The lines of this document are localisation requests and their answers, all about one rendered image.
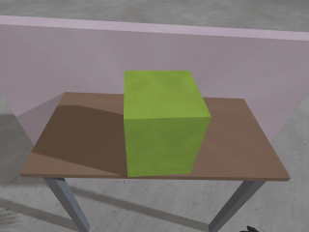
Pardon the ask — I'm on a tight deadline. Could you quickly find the table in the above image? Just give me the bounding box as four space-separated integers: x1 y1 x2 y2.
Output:
18 92 291 232

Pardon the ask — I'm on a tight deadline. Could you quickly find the carton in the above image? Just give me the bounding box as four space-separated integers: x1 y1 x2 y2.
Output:
124 71 211 177

